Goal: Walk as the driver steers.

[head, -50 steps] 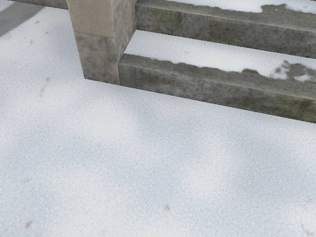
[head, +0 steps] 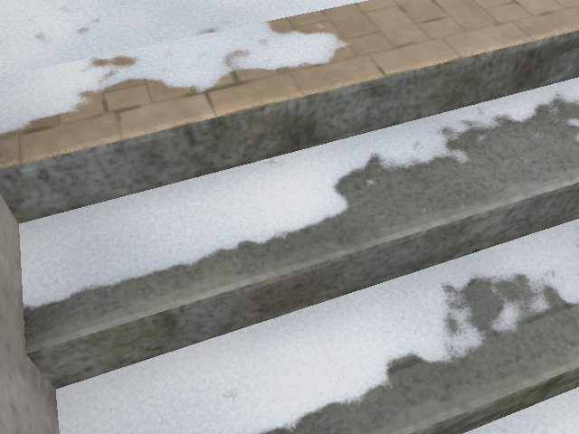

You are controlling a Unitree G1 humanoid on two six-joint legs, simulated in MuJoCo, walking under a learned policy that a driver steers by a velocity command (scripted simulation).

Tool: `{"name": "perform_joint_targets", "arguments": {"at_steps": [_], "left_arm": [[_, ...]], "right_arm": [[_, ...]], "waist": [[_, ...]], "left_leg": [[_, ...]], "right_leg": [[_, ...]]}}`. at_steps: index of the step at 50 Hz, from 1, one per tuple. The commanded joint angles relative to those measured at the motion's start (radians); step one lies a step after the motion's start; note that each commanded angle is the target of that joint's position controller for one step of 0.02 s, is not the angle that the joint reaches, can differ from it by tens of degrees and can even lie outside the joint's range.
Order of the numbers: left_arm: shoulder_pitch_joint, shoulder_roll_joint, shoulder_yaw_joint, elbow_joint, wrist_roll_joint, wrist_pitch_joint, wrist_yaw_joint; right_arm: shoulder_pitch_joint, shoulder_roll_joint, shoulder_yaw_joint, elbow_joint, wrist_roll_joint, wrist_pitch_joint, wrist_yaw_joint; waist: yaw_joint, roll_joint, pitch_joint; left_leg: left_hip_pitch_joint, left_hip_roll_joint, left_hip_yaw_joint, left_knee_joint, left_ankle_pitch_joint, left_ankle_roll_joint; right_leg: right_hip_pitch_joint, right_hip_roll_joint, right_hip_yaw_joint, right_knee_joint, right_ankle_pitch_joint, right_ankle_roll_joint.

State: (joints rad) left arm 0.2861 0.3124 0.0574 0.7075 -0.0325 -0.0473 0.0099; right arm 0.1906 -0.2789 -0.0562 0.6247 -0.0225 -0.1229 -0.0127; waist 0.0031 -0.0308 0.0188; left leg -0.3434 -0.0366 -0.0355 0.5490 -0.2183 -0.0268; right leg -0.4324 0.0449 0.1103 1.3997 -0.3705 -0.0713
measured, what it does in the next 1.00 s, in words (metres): climbs, turning left: right foot, then left foot 0.16 m higher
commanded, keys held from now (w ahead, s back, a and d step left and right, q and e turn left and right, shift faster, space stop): w+e+shift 0.02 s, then w+shift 0.08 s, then w+q+shift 0.90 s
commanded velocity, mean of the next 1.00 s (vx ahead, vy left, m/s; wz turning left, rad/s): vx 1.00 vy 0.00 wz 0.42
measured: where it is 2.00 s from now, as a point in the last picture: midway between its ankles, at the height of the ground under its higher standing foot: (105, 22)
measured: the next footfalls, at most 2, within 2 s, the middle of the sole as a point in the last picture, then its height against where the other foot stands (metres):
right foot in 0.32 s outside the picture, level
left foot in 0.62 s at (285, 379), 0.16 m higher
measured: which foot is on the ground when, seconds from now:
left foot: down 0.00-0.30, up 0.32-0.60, down 0.62-0.96, up 0.98-1.00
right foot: up 0.00-0.30, down 0.32-0.62, up 0.64-0.96, down 0.98-1.00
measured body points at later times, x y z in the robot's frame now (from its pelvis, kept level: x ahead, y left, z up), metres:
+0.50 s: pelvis +0.35 -0.03 +0.01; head +0.38 -0.03 +0.46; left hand +0.40 +0.22 -0.13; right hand +0.52 -0.25 -0.08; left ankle +0.37 +0.09 -0.42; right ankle +0.26 -0.15 -0.73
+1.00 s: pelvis +0.73 +0.02 +0.22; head +0.73 +0.04 +0.67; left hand +0.90 +0.29 +0.24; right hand +0.82 -0.20 +0.09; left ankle +0.53 +0.05 -0.47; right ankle +0.89 -0.05 -0.41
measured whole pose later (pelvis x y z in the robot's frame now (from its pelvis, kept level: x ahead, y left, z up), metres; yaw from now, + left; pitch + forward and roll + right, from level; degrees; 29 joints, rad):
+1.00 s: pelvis +0.73 +0.02 +0.22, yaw +32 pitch +3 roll -4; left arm -0.05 0.08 -0.13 0.37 0.02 -0.13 0.02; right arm 0.53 -0.20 -0.01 0.88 -0.02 -0.05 0.00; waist 0.01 0.05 -0.05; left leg -0.16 -0.12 -0.34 0.84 -0.07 0.15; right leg -0.78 -0.02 -0.06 1.15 -0.46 0.00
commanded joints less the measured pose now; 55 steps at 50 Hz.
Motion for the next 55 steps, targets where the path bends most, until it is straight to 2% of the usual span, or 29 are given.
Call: {"name": "perform_joint_targets", "arguments": {"at_steps": [1, 3, 11, 14, 16, 17, 18, 19, 21, 23, 25, 27, 29, 31, 32, 33, 34, 36, 40, 43, 44, 46, 47, 48, 49, 50, 51, 52, 55], "left_arm": [[-0.139, 0.009, -0.009, -0.166, 0.012, -0.012, -0.012], [-0.136, -0.046, -0.03, -0.182, 0.0, 0.0, -0.019], [-0.312, -0.084, -0.076, -0.261, 0.049, -0.02, -0.052], [-0.332, 0.017, -0.031, -0.31, 0.063, -0.077, -0.049], [0.088, 0.09, 0.024, -0.13, 0.058, -0.056, -0.036], [0.189, 0.14, 0.018, -0.061, 0.063, -0.033, -0.025], [0.245, 0.138, 0.014, -0.061, 0.112, -0.006, -0.015], [0.285, 0.108, 0.022, -0.023, 0.113, 0.012, -0.019], [0.154, -0.041, -0.013, 0.069, 0.086, 0.021, -0.023], [-0.008, -0.129, -0.054, 0.135, 0.043, 0.004, -0.014], [-0.268, -0.069, -0.067, 0.099, 0.059, 0.004, -0.014], [-0.403, 0.131, -0.022, 0.049, 0.1, -0.045, 0.01], [-0.441, 0.336, 0.044, 0.002, 0.047, -0.039, 0.007], [-0.526, 0.242, 0.034, -0.047, -0.016, -0.026, -0.003], [-0.505, -0.013, -0.033, -0.103, 0.048, -0.043, -0.013], [-0.306, -0.122, -0.05, -0.193, 0.087, -0.098, -0.045], [-0.309, -0.105, -0.055, -0.257, 0.08, -0.12, -0.064], [-0.341, -0.22, -0.126, -0.319, 0.096, -0.115, -0.065], [-0.392, -0.224, -0.169, -0.387, 0.073, -0.094, -0.063], [-0.567, -0.253, -0.212, -0.516, 0.087, -0.1, -0.041], [-0.644, -0.21, -0.219, -0.57, 0.111, -0.101, -0.018], [-0.371, -0.087, -0.113, -0.508, 0.077, -0.107, 0.031], [-0.104, 0.057, -0.034, -0.449, 0.047, -0.096, 0.042], [0.174, 0.178, 0.032, -0.322, 0.007, -0.074, 0.05], [0.386, 0.251, 0.041, -0.176, 0.002, -0.061, 0.035], [0.216, 0.178, -0.001, -0.15, 0.063, -0.047, 0.048], [0.044, -0.024, -0.032, -0.162, 0.033, -0.029, 0.045], [-0.012, -0.164, -0.063, -0.094, 0.033, -0.028, 0.03], [0.03, -0.24, -0.064, 0.123, 0.06, -0.025, -0.021]], "right_arm": [[0.121, -0.053, -0.022, 0.008, -0.016, -0.005, 0.005], [0.135, -0.013, -0.008, 0.06, 0.002, -0.008, 0.016], [0.193, -0.131, 0.001, 0.139, 0.032, 0.019, 0.004], [0.336, -0.157, 0.018, 0.219, 0.02, 0.05, 0.012], [0.121, -0.183, 0.009, 0.139, 0.047, 0.038, -0.001], [0.071, 0.014, 0.055, 0.095, 0.006, 0.009, 0.001], [0.192, 0.025, 0.052, 0.097, 0.049, -0.019, 0.009], [0.14, -0.018, 0.035, 0.091, 0.08, -0.012, -0.001], [-0.073, 0.155, 0.093, -0.042, 0.108, 0.039, -0.017], [-0.136, 0.262, 0.143, -0.165, 0.085, 0.093, 0.002], [-0.108, 0.163, 0.152, -0.259, 0.055, 0.097, 0.021], [0.209, -0.002, 0.078, -0.143, 0.01, 0.099, 0.013], [0.469, -0.145, -0.006, -0.023, -0.018, 0.112, -0.013], [0.641, -0.208, -0.042, 0.051, 0.005, 0.133, 0.004], [0.481, -0.229, -0.042, 0.102, -0.003, 0.125, 0.024], [0.225, -0.069, 0.05, 0.018, -0.029, 0.096, 0.043], [0.219, 0.017, 0.07, -0.006, -0.018, 0.083, 0.062], [0.304, 0.006, 0.05, 0.092, 0.057, 0.086, 0.077], [0.199, 0.043, 0.071, 0.126, 0.02, 0.071, 0.035], [0.312, -0.02, 0.06, 0.182, 0.062, 0.08, 0.006], [0.29, -0.036, 0.044, 0.176, 0.073, 0.094, -0.015], [0.275, -0.128, 0.013, 0.186, 0.067, 0.04, -0.025], [0.16, -0.295, -0.045, 0.158, 0.046, 0.037, -0.016], [0.006, -0.324, -0.066, 0.11, 0.011, 0.03, -0.011], [-0.11, -0.112, -0.013, 0.02, -0.04, 0.007, 0.007], [-0.029, 0.086, 0.027, -0.08, -0.035, -0.01, 0.051], [0.048, 0.102, 0.027, -0.084, 0.002, -0.003, 0.082], [-0.032, 0.156, 0.058, -0.138, 0.017, 0.023, 0.085], [0.042, 0.23, 0.112, -0.12, 0.042, 0.076, 0.094]], "waist": [[-0.063, 0.054, -0.015], [-0.033, 0.102, -0.009], [0.024, 0.058, 0.042], [0.034, 0.173, -0.119], [0.216, 0.174, -0.177], [0.168, -0.118, -0.17], [0.136, -0.148, -0.324], [0.183, -0.068, -0.364], [0.109, -0.128, -0.12], [-0.063, -0.134, 0.11], [-0.222, -0.121, 0.107], [-0.375, -0.134, -0.143], [-0.459, -0.127, -0.428], [-0.505, -0.053, -0.341], [-0.315, 0.475, -0.064], [-0.034, 0.614, -0.11], [-0.025, 0.39, -0.106], [0.013, 0.088, 0.076], [0.085, 0.074, 0.177], [0.027, 0.001, 0.131], [0.028, -0.012, 0.048], [0.198, 0.161, -0.364], [0.362, 0.289, -0.486], [0.456, 0.236, -0.543], [0.399, -0.195, -0.536], [0.179, -0.651, -0.402], [0.072, -0.358, -0.174], [0.038, -0.157, 0.011], [-0.079, 0.031, 0.082]], "left_leg": [[0.335, 0.285, -0.302, -0.284, 0.076, 0.155], [0.29, 0.265, -0.215, -0.283, 0.283, 0.165], [0.25, 0.305, -0.063, -0.331, 0.858, 0.212], [0.349, 0.228, -0.065, 0.038, 1.521, 0.16], [-0.053, 0.129, -0.122, 0.516, 0.768, 0.109], [-0.459, 0.013, -0.076, 0.952, -0.303, 0.109], [-0.66, 0.011, -0.138, 1.269, -0.361, 0.098], [-0.81, 0.024, -0.08, 1.493, -0.377, 0.08], [-1.121, 0.084, 0.004, 1.774, -0.509, 0.052], [-1.115, 0.138, -0.068, 1.856, -0.544, 0.079], [-0.67, 0.151, 0.019, 1.284, -0.302, 0.076], [0.114, -0.029, 0.163, 1.142, -0.006, 0.035], [0.249, -0.054, 0.197, 1.008, -0.224, 0.035], [0.349, 0.005, -0.007, 0.22, -0.095, 0.189], [0.341, -0.009, -0.274, 0.085, 0.396, 0.285], [0.211, 0.077, -0.7, -0.017, 0.446, 0.379], [0.165, 0.119, -0.805, -0.118, 0.076, 0.369], [0.11, 0.103, -0.667, -0.138, -0.038, 0.302], [-0.194, 0.043, -0.509, -0.271, -0.193, 0.279], [-0.15, 0.045, -0.473, -0.389, -0.277, 0.257], [-0.392, 0.035, -0.38, -0.572, -0.009, 0.274], [-0.362, 0.045, -0.333, -0.334, 1.252, 0.255], [-0.106, 0.085, -0.392, -0.107, 1.547, 0.227], [-0.013, 0.09, -0.406, 0.227, 1.616, 0.18], [-0.132, -0.035, -0.349, 0.648, 0.614, 0.194], [-0.501, -0.176, -0.321, 1.186, 0.018, 0.182], [-0.652, -0.088, -0.237, 1.438, -0.002, 0.185], [-0.718, -0.045, -0.146, 1.579, -0.02, 0.187], [-0.719, 0.044, -0.135, 1.59, -0.012, 0.213]], "right_leg": [[-0.389, -0.153, 0.013, 0.022, 0.1, 0.003], [-0.392, -0.148, 0.001, 0.021, 0.076, 0.007], [-0.281, -0.075, -0.171, -0.32, 0.133, 0.015], [0.164, 0.004, -0.205, -0.775, 0.197, -0.017], [0.758, -0.149, -0.019, -1.168, 0.684, -0.038], [0.978, -0.325, 0.06, -0.902, 1.406, -0.006], [1.038, -0.532, 0.145, -0.731, 1.681, -0.147], [1.041, -0.531, 0.147, -0.808, 1.331, -0.203], [0.789, -0.502, 0.121, -1.068, 0.501, -0.175], [0.358, -0.479, -0.019, -1.227, 0.314, -0.049], [-0.129, -0.285, -0.341, -1.378, 0.369, 0.015], [-0.34, -0.174, -0.47, -1.291, 1.362, -0.047], [0.139, -0.292, -0.346, -0.983, 2.148, -0.086], [0.234, -0.268, -0.261, -0.294, 1.664, -0.079], [-0.216, 0.037, -0.196, 0.329, 0.136, -0.01], [-0.397, 0.112, 0.037, 0.66, -0.017, -0.016], [-0.507, 0.116, 0.046, 0.835, -0.039, -0.033], [-0.78, 0.072, -0.055, 0.977, -0.112, -0.014], [-0.77, -0.01, -0.145, 0.796, -0.138, 0.023], [-0.778, -0.094, -0.174, 0.42, -0.108, 0.043], [-0.286, -0.096, -0.273, 0.013, -0.062, 0.045], [0.499, 0.027, -0.298, -0.058, 0.135, 0.087], [0.55, 0.029, -0.189, -0.246, -0.056, 0.082], [0.637, -0.022, 0.012, -0.414, -0.223, 0.034], [0.767, -0.165, 0.298, -0.653, -0.337, -0.014], [0.632, -0.385, 0.973, -1.149, -0.269, -0.139], [0.465, -0.486, 1.051, -1.216, -0.493, -0.167], [0.263, -0.446, 0.785, -1.17, -0.536, -0.152], [0.035, -0.29, 0.198, -1.024, -0.146, -0.017]]}}
Over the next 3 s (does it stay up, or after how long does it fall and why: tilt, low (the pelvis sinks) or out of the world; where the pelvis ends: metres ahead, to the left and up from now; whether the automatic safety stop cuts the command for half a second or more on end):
stays up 2.01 0.58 0.48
